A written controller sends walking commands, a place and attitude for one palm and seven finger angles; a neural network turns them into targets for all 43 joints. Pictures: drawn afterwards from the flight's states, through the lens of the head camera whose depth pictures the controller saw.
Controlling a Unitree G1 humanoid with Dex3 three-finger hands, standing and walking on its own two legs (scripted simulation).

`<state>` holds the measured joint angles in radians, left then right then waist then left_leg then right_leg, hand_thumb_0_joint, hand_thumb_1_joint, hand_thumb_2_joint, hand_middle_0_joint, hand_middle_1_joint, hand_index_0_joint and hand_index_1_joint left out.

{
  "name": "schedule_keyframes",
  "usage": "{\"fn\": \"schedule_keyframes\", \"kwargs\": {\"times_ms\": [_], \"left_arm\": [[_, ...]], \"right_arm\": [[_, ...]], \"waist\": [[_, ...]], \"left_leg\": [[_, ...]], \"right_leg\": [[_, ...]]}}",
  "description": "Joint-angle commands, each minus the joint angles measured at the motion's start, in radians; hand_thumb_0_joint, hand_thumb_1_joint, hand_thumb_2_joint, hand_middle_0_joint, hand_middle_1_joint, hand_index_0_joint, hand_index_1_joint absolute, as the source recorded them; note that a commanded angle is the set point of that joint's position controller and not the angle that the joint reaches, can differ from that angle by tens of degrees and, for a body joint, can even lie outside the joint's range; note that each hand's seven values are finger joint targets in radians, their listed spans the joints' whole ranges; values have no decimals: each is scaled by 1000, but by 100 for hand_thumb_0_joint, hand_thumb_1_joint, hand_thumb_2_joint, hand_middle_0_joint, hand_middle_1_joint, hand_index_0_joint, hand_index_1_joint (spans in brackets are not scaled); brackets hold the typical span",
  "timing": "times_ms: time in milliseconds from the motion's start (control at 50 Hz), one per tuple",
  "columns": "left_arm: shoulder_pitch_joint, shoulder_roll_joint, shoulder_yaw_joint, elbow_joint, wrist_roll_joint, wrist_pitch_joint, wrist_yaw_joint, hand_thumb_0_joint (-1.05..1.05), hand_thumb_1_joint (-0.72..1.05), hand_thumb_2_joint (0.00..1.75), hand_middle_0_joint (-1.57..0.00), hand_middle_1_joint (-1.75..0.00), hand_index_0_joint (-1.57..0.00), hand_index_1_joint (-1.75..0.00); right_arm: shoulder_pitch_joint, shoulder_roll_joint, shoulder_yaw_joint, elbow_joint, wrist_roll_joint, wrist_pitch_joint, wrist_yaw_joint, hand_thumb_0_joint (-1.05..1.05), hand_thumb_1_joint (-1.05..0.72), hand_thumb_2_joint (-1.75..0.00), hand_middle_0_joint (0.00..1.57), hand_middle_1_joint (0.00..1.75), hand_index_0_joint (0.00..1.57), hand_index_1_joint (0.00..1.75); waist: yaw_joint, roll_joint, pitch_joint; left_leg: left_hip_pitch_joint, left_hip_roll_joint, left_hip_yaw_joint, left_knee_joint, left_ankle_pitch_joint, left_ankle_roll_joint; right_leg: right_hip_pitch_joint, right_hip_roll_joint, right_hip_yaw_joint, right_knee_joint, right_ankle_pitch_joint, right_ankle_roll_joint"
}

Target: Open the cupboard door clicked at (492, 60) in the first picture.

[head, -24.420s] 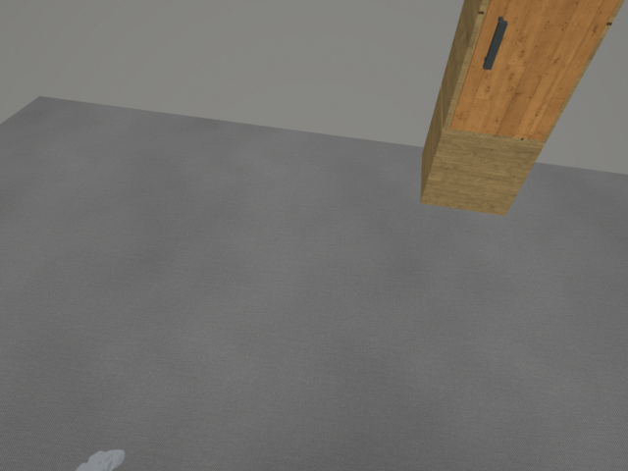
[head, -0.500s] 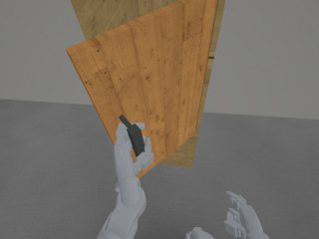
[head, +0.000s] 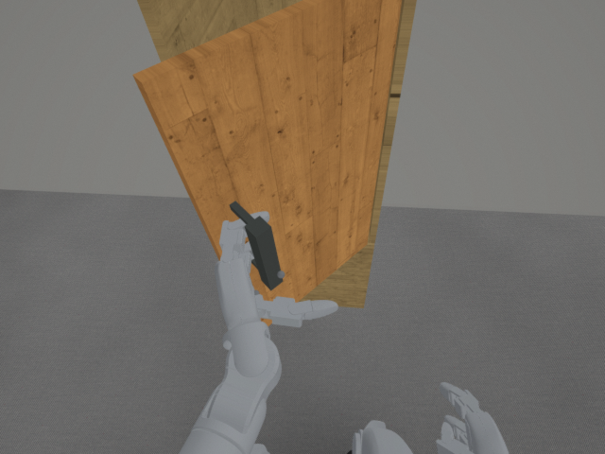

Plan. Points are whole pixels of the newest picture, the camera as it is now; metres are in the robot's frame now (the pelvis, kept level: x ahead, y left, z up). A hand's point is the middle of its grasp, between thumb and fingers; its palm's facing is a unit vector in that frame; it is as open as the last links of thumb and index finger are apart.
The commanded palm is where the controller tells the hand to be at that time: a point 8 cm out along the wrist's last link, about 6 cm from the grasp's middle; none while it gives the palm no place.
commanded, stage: open thumb and fingers to let go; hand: left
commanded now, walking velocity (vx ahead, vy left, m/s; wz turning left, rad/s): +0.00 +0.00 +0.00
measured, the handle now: (256, 246) +0.38 +0.08 +0.05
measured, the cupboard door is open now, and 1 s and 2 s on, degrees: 47 51 51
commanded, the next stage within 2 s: slide the hand sideways off the handle in 0.20 s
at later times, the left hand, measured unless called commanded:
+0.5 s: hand (279, 301) +0.30 +0.04 +0.05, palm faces -0.22 -0.97 -0.07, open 16.3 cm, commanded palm +0.28 +0.08 +0.05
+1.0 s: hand (249, 327) +0.26 +0.07 +0.06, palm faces -0.14 -0.99 -0.01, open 16.4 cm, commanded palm +0.24 +0.13 +0.05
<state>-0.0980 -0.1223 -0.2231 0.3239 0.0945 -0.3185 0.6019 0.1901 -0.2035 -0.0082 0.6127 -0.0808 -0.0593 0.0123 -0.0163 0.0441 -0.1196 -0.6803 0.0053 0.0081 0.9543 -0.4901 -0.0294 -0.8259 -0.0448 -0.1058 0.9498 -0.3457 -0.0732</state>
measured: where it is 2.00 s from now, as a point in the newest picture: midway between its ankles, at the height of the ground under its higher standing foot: outside the picture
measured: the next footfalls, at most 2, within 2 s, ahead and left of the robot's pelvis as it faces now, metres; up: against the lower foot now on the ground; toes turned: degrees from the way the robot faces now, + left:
none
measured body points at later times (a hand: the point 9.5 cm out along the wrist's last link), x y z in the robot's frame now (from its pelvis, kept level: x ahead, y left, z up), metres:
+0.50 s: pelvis +0.00 +0.02 +0.00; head +0.05 -0.01 +0.44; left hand +0.30 +0.09 +0.06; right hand +0.17 -0.20 -0.11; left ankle -0.01 +0.14 -0.68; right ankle +0.07 -0.08 -0.68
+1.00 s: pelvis +0.01 +0.03 -0.01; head +0.07 +0.01 +0.44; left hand +0.26 +0.13 +0.06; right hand +0.19 -0.19 -0.10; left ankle -0.01 +0.14 -0.68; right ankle +0.07 -0.08 -0.68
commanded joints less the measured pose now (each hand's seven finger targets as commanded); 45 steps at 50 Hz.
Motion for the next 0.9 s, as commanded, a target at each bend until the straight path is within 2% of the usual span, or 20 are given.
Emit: {"fn": "schedule_keyframes", "kwargs": {"times_ms": [0, 20, 60, 140, 160, 280, 300, 320, 340, 380, 420, 440, 480, 540, 560, 620, 660, 700, 840, 880], "left_arm": [[-286, -121, -29, -169, 28, -57, 19, 0, -50, 30, -22, -70, -22, -70], [-306, -117, -21, -163, 24, -56, 24, 0, -50, 30, -21, -65, -21, -65], [-286, -104, -2, -167, 22, -53, 30, 0, -50, 30, -19, -55, -19, -55], [-288, -140, -28, -160, 25, -49, 34, 0, -50, 30, -16, -35, -16, -35], [-271, -147, -35, -159, 29, -48, 31, 0, -50, 30, -15, -30, -15, -30], [-301, -142, -22, -163, 14, -39, 40, 0, -50, 30, -15, -30, -15, -30], [-272, -55, -250, -171, 141, -70, -181, 0, -50, 30, -15, -30, -15, -30], [-299, 29, -159, -225, 102, -113, -298, 0, -50, 30, -15, -30, -15, -30], [-301, 53, -161, -267, 80, -134, -391, 0, -50, 30, -15, -30, -15, -30], [-277, 71, -146, -279, -1, -138, -547, 0, -50, 30, -15, -30, -15, -30], [-254, 25, -123, -271, -112, -106, -609, 0, -50, 30, -15, -30, -15, -30], [-243, 25, -97, -273, -151, -91, -609, 0, -50, 30, -15, -30, -15, -30], [-181, 26, -55, -296, -183, -74, -581, 0, -50, 30, -15, -30, -15, -30], [-99, 56, -23, -343, -151, -78, -520, 0, -50, 30, -15, -30, -15, -30], [-57, 73, -21, -359, -123, -84, -504, 0, -50, 30, -15, -30, -15, -30], [6, 78, -43, -385, -72, -89, -486, 0, -50, 30, -15, -30, -15, -30], [52, 102, -37, -416, -56, -83, -491, 0, -50, 30, -15, -30, -15, -30], [35, 100, -50, -471, -57, -79, -495, 0, -50, 30, -15, -30, -15, -30], [172, 110, -46, -571, -90, -58, -514, 0, -50, 30, -15, -30, -15, -30], [198, 107, -62, -612, -86, -58, -525, 0, -50, 30, -15, -30, -15, -30]], "right_arm": [[-91, -72, -20, -155, 5, -50, 0, 0, -90, -90, 20, 30, 20, 30], [-93, -72, -20, -153, 3, -51, -1, 0, -90, -90, 20, 30, 20, 30], [-96, -75, -21, -161, 1, -48, -1, 0, -90, -90, 20, 30, 20, 30], [-86, -70, -20, -157, -2, -43, 5, 0, -90, -90, 20, 30, 20, 30], [-88, -73, -21, -162, -1, -42, 8, 0, -90, -90, 20, 30, 20, 30], [-103, -69, -15, -159, 2, -32, 9, 0, -90, -90, 20, 30, 20, 30], [-11, -103, -17, -128, -2, -31, 8, 0, -90, -90, 20, 30, 20, 30], [-4, -103, -25, -166, 11, -39, 3, 0, -90, -90, 20, 30, 20, 30], [-10, -102, -24, -181, 16, -44, -3, 0, -90, -90, 20, 30, 20, 30], [-3, -104, -20, -208, 41, -56, -10, 0, -90, -90, 20, 30, 20, 30], [-11, -100, -9, -233, 67, -66, -17, 0, -90, -90, 20, 30, 20, 30], [-15, -102, -6, -240, 75, -70, -20, 0, -90, -90, 20, 30, 20, 30], [-25, -106, -5, -256, 79, -80, -17, 0, -90, -90, 20, 30, 20, 30], [-8, -110, -11, -269, 67, -84, -3, 0, -90, -90, 20, 30, 20, 30], [-9, -113, -13, -280, 64, -82, 3, 0, -90, -90, 20, 30, 20, 30], [13, -109, -19, -286, 57, -75, 17, 0, -90, -90, 20, 30, 20, 30], [4, -115, -20, -304, 59, -66, 19, 0, -90, -90, 20, 30, 20, 30], [-3, -110, -16, -319, 62, -59, 13, 0, -90, -90, 20, 30, 20, 30], [11, -106, -11, -344, 66, -68, -4, 0, -90, -90, 20, 30, 20, 30], [12, -107, -11, -350, 67, -75, -6, 0, -90, -90, 20, 30, 20, 30]], "waist": [[-13, -155, -250], [-16, -169, -253], [5, -151, -292], [-4, -163, -292], [2, -144, -293], [5, -145, -280], [-85, -203, -225], [-53, -177, -304], [-39, -137, -350], [-37, -80, -328], [-40, -115, -246], [-37, -153, -230], [-9, -153, -220], [10, -182, -248], [23, -153, -263], [9, -138, -238], [19, -149, -238], [9, -107, -230], [8, -135, -228], [4, -109, -230]], "left_leg": [[-66, -44, -4, -117, 68, 35], [-65, -44, -2, -115, 68, 36], [-58, -45, -1, -123, 89, 35], [-40, -39, -2, -124, 130, 34], [-34, -38, -3, -127, 142, 33], [-39, -41, -5, -130, 124, 32], [-27, -33, -1, -107, 138, 53], [-47, -40, -2, -96, 164, 59], [-41, -43, 2, -89, 168, 59], [-25, -46, 0, -96, 157, 55], [-32, -45, -9, -121, 101, 51], [-38, -44, -14, -130, 81, 49], [-32, -45, -19, -150, 84, 44], [-41, -44, -17, -143, 121, 42], [-36, -44, -18, -139, 145, 42], [-49, -39, -10, -117, 153, 41], [-63, -41, -11, -116, 137, 43], [-56, -39, -8, -112, 110, 43], [-57, -36, -18, -99, 130, 42], [-44, -35, -24, -96, 147, 41]], "right_leg": [[323, -7, 133, -217, -100, 47], [323, -6, 133, -218, -99, 50], [345, 0, 125, -204, -62, 45], [340, 9, 98, -181, 14, 43], [336, 12, 90, -172, 33, 39], [329, 11, 91, -179, -2, 40], [313, 7, 107, -148, 123, 39], [366, -4, 115, -121, 191, 37], [402, -9, 130, -109, 216, 37], [391, -11, 131, -110, 199, 32], [356, -4, 120, -150, 88, 40], [352, -2, 119, -167, 31, 44], [343, 2, 99, -162, -2, 42], [357, 1, 92, -135, 46, 43], [350, 4, 85, -114, 70, 37], [321, 2, 89, -98, 103, 37], [324, 3, 92, -98, 81, 33], [303, 4, 95, -96, 51, 34], [313, 11, 85, -89, 76, 40], [297, 11, 75, -75, 91, 38]]}}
